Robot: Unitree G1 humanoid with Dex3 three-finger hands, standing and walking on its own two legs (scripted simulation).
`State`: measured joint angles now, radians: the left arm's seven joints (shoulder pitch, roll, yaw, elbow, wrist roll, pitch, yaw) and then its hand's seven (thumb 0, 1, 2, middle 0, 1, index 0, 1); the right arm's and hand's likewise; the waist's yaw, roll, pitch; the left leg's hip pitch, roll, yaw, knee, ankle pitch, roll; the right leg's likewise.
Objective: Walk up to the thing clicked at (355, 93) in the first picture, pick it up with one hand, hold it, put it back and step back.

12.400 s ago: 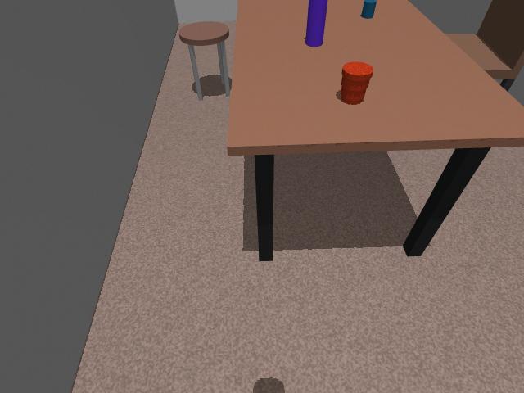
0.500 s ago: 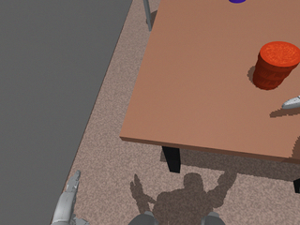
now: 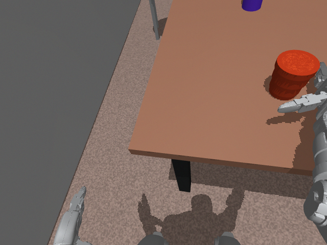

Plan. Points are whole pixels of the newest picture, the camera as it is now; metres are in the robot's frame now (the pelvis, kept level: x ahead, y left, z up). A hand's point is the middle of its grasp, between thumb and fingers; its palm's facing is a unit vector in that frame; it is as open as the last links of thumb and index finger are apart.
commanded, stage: close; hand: right
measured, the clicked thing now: (289, 77) +0.54 -0.22 +0.07
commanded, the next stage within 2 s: settle in 0.78 s
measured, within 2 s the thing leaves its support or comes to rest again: leaves its support in 1.34 s
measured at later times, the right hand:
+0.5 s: hand (300, 75) +0.51 -0.23 +0.10, palm faces +0.22 +0.98 +0.02, open 13.0 cm
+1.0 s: hand (299, 71) +0.52 -0.23 +0.11, palm faces +0.21 +0.98 +0.02, open 11.4 cm
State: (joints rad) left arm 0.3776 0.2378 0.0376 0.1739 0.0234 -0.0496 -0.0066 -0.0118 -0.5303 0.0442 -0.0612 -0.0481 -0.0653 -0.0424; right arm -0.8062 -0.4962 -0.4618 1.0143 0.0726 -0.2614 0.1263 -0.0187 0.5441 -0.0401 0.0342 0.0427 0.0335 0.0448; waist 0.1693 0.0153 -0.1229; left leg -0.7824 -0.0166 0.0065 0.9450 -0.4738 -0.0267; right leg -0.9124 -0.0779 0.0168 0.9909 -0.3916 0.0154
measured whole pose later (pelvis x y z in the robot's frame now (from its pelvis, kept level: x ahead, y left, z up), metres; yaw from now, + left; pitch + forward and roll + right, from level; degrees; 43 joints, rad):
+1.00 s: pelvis +0.01 +0.00 +0.00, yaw +0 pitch +19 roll +3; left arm 0.36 0.24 0.05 0.15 0.03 0.01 -0.03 -0.01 -0.51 0.03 -0.05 -0.04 -0.07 -0.03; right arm -0.87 -0.52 -0.48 1.09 0.04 -0.27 0.09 -0.03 0.60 -0.84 0.70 0.95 0.78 0.97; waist 0.19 0.00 -0.13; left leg -0.78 -0.02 0.00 0.93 -0.48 -0.03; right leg -0.91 -0.08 0.01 0.98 -0.40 0.01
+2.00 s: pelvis +0.01 +0.00 +0.03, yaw +0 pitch +12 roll +2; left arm 0.29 0.24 0.04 0.36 0.01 -0.07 0.02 -0.01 -0.52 0.05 -0.05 -0.05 -0.07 -0.04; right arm -0.84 -0.47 -0.37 1.08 0.08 -0.16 0.07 -0.04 0.61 -0.91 0.59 1.11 0.68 1.14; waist 0.14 0.00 -0.09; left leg -0.54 0.00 -0.01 0.73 -0.39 -0.03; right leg -0.66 -0.06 -0.01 0.78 -0.32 0.01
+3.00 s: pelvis -0.01 +0.01 +0.05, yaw -2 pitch -1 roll +0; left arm 0.27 0.23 0.06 0.54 -0.03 -0.10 0.08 -0.01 -0.52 0.04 -0.05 -0.05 -0.06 -0.03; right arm -0.45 -0.29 -0.26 0.10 0.20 0.43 -0.01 -0.04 0.61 -0.89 0.60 1.11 0.69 1.15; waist 0.01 -0.07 -0.05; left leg -0.23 0.02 0.00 0.59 -0.33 -0.02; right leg -0.32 -0.04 -0.01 0.56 -0.22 0.03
